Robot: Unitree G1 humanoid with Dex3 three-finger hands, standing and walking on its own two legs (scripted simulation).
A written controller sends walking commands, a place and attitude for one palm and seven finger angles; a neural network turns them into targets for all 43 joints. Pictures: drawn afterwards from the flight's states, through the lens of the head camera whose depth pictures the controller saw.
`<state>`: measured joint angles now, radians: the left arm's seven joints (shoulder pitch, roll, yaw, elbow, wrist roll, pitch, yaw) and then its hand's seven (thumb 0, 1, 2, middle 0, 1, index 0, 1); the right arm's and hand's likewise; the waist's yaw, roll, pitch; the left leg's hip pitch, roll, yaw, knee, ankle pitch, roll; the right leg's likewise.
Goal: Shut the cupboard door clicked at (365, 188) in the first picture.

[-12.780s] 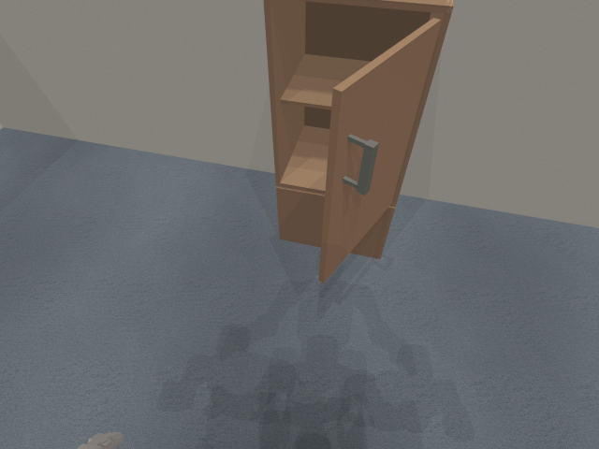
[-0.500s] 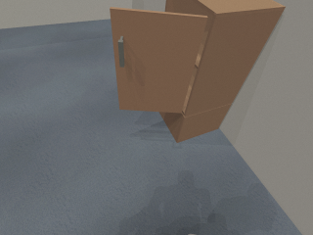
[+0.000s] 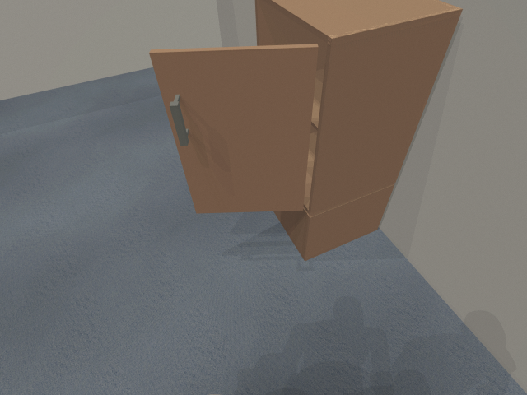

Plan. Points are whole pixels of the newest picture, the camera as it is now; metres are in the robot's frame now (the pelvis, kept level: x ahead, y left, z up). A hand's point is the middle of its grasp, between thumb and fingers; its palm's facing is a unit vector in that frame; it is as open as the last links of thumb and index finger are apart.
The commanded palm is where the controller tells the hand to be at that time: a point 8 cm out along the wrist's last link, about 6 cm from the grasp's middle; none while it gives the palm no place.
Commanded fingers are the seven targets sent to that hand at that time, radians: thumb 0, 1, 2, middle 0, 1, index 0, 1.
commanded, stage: take the last steps up to it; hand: left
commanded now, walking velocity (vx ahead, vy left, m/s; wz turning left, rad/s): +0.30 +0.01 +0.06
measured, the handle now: (180, 120) +0.77 +0.26 +0.00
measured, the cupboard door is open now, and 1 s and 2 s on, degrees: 66 66 66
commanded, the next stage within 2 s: come to a stop and stand still in 0.62 s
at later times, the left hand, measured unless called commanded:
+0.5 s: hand out of the picture +0.13 +0.23 -0.18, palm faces +0.07 -0.98 -0.16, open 7.4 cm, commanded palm none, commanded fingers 0.00 0.90 0.90 -0.20 -0.30 -0.20 -0.30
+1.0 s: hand (185, 284) +0.37 +0.20 -0.16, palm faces +0.01 -0.97 -0.24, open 7.2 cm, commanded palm none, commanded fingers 0.00 0.90 0.90 -0.20 -0.30 -0.20 -0.30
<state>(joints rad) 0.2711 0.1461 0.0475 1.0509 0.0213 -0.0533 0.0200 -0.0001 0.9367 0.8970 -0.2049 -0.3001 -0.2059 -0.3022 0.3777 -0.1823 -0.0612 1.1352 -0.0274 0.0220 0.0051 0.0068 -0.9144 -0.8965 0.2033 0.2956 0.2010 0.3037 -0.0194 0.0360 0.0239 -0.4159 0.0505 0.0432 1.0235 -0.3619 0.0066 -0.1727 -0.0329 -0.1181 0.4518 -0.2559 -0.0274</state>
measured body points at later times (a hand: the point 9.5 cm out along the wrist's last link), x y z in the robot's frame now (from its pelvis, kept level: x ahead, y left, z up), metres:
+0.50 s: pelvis +0.17 +0.06 -0.01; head +0.19 +0.08 +0.44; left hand +0.13 +0.29 -0.17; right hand +0.26 -0.16 -0.14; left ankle +0.20 +0.16 -0.74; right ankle +0.13 -0.06 -0.67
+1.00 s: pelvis +0.28 +0.02 +0.00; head +0.32 +0.00 +0.44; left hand +0.37 +0.25 -0.15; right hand +0.27 -0.20 -0.18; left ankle +0.25 +0.15 -0.69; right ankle +0.32 -0.08 -0.74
